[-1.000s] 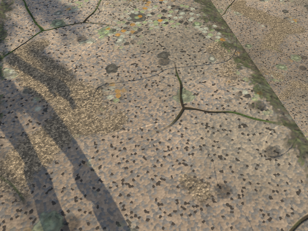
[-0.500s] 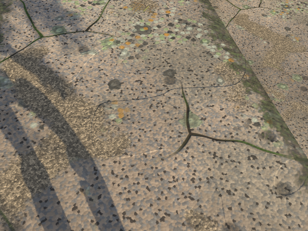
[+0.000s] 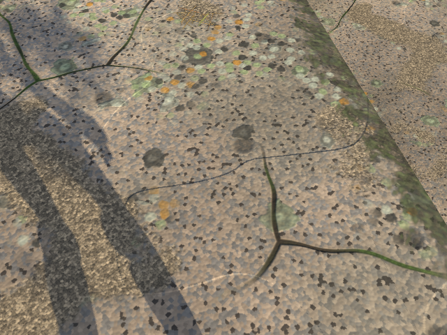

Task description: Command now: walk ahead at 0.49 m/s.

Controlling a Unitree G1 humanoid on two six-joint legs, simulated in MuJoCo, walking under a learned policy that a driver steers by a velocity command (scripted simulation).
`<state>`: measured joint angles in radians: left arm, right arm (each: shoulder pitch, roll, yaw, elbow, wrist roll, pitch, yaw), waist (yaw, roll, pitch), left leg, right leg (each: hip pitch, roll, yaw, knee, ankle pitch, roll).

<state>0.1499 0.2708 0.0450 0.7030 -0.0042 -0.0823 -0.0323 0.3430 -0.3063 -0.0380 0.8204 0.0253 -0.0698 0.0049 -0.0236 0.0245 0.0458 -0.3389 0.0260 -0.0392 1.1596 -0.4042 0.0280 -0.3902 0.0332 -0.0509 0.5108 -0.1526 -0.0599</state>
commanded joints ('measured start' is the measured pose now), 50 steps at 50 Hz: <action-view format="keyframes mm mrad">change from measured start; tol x32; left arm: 1 70 103 29 -23 14 -12 3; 22 347 19 -8 99 2 11 33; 43 -215 77 4 -27 -12 -11 -11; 50 275 205 61 101 -11 -7 4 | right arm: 1 -31 -106 -30 -96 -9 -18 2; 16 -371 -51 -11 -205 -10 -22 38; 22 103 -269 -86 -87 -28 -14 27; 50 93 -79 -18 -6 -3 -19 -5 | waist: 1 23 -102 -87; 20 -62 -80 -157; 22 -32 320 -420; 42 -58 35 32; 50 141 -223 -384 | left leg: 1 -286 112 -44 11 112 -7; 17 -280 50 18 -641 386 8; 20 125 -12 79 -670 356 76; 22 718 359 -623 -773 137 292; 38 223 153 -25 -1045 423 174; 47 368 166 16 -640 845 97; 50 -374 -55 -95 124 -186 0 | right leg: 1 284 -265 358 -308 35 -183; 20 394 -212 80 50 566 -61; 23 -310 -12 190 779 -429 23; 44 -230 -102 71 -6 138 23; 47 159 -37 9 -41 104 -42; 50 776 -415 760 -195 -247 -261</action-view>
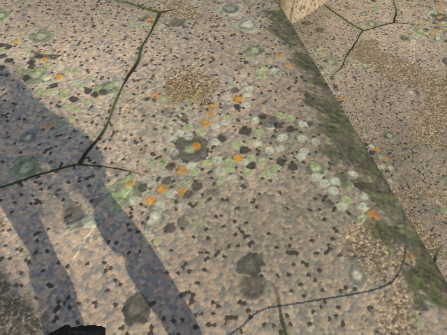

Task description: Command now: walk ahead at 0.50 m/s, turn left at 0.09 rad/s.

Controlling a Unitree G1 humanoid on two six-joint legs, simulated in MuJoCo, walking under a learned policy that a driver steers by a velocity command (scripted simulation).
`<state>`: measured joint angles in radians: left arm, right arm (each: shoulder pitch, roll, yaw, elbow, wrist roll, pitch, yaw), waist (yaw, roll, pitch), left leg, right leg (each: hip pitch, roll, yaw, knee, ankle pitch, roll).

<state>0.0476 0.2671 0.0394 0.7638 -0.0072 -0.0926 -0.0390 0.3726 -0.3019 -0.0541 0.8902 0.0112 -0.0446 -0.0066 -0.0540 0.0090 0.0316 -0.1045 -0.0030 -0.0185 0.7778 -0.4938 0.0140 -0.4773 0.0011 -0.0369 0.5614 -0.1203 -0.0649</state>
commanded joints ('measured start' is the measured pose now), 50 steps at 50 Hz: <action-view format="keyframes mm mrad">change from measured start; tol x16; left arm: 1 305 169 53 28 -3 1 15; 27 274 72 13 28 18 -6 46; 43 -107 104 26 -104 0 -21 23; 50 313 313 101 -27 34 -38 31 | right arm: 1 -29 -135 -18 -103 40 -57 11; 20 -372 -14 -5 -253 10 -7 60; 26 82 -268 -117 -181 13 17 29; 33 -149 -101 -50 -256 -6 -22 25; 50 102 21 -14 -265 16 -8 -9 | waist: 1 166 -160 -217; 20 138 -39 68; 24 -8 -99 -82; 27 -23 209 -394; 31 35 -7 -88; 48 89 121 -90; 50 98 -270 -350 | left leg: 1 -670 23 -112 518 -13 31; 14 -541 116 -34 -19 588 -10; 20 -620 86 47 -162 481 37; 24 -296 -41 141 -172 315 122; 25 -31 -56 100 -248 374 165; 27 525 346 -804 -429 213 442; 35 -105 151 -277 -566 603 291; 46 -44 147 -375 -404 375 177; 49 -160 36 -295 -20 355 99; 50 -517 -112 -150 325 -48 21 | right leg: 1 736 -356 588 -268 -258 -204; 7 322 -250 183 -427 74 -145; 19 566 -269 -108 -399 319 -88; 24 603 -267 -172 1 922 -34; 25 462 -226 -188 236 803 2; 27 -209 66 32 836 -472 82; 40 -35 -35 76 60 190 144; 46 35 -16 127 -70 96 94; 49 472 -159 231 -106 6 -14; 50 817 -394 679 -181 -185 -179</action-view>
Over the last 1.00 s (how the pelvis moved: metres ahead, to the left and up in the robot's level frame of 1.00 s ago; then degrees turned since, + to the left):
0.57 0.01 -0.01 0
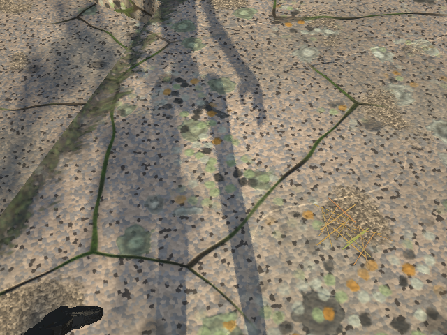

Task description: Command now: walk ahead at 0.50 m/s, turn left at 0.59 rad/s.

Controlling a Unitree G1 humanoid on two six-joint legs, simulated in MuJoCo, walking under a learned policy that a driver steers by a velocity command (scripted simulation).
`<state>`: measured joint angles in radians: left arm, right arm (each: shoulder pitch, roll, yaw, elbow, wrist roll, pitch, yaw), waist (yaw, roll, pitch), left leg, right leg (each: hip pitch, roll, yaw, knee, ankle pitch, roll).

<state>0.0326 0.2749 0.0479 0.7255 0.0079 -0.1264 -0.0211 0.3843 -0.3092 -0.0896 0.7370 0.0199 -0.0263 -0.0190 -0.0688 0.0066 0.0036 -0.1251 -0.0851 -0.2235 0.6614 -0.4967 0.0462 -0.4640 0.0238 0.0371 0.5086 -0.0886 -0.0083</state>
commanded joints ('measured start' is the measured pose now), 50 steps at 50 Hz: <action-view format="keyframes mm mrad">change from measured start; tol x32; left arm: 1 334 241 81 18 -8 1 6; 45 -15 75 22 -79 -25 101 -38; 50 370 369 132 5 -45 113 -3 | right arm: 1 105 -62 12 -98 24 -30 1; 19 -403 -13 30 -210 2 -50 59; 25 49 -263 -54 -105 -42 -44 26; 50 -30 -1 12 -30 -45 -50 4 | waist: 1 127 -287 -303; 19 144 -78 68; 25 -23 278 -402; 42 20 35 83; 50 117 -321 -214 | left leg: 1 -662 40 41 609 -96 -24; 20 -425 131 213 -112 425 -29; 23 1 93 239 -193 435 33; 25 553 530 -381 -241 326 241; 31 15 366 30 -476 382 152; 40 18 354 344 -546 516 121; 48 137 341 473 -51 1071 25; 49 -77 298 481 243 856 -27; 50 -530 95 410 611 -35 -102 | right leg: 1 814 -462 801 -201 -483 -260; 8 346 -280 164 -326 -45 -171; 23 360 -218 -4 5 403 -99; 25 -180 -15 -27 638 -491 1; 27 -335 -89 61 779 -419 -6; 45 -173 -114 -74 150 -20 -55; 48 193 22 -168 85 -75 -132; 50 778 -271 534 -54 -223 -362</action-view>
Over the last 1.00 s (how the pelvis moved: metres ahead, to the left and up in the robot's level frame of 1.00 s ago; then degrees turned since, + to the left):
0.56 0.09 0.00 31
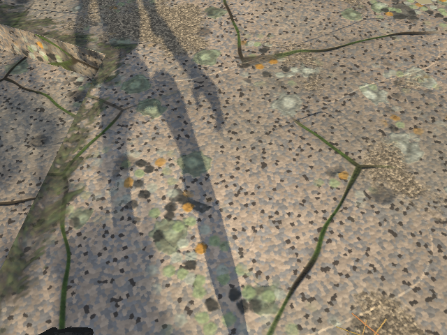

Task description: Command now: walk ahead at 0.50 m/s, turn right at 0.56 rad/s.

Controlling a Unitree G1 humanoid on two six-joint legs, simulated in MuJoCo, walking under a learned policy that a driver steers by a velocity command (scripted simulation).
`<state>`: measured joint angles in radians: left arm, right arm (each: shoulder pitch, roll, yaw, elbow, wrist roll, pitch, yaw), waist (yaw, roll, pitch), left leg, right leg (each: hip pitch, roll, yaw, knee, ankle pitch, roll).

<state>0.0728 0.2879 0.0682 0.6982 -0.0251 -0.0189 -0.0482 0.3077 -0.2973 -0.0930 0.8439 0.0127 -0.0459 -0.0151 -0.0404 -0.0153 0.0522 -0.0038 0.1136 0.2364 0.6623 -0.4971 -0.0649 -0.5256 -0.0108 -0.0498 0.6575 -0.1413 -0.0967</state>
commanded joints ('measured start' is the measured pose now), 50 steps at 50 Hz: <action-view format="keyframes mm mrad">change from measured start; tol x32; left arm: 1 347 287 85 -13 0 -16 15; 50 23 84 -4 -97 49 19 50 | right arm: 1 -30 -74 15 -143 -3 -68 10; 18 -392 -75 18 -229 -4 -74 39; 25 35 -271 -47 -133 -37 -81 33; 50 -98 -85 47 -6 -22 39 9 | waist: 1 149 -168 -409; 22 38 -115 -74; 25 20 411 -371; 50 13 -128 -185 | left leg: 1 -754 -137 -308 728 -120 26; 14 -538 -82 -289 -39 564 -4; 22 -321 -120 -298 -230 444 75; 25 354 316 -1012 -324 222 333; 34 -133 140 -356 -370 1022 301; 50 -349 -44 -263 -15 27 3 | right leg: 1 905 -320 901 -366 -314 -323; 9 338 -153 380 -437 206 -201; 21 401 -135 472 -268 57 -92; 27 -232 19 235 654 -367 103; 42 187 -3 66 -103 17 98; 46 637 -309 380 -188 744 -141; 50 417 -227 350 -283 323 -113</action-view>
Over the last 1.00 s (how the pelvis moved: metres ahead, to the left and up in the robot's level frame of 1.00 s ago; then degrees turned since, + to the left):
0.51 0.01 -0.01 -10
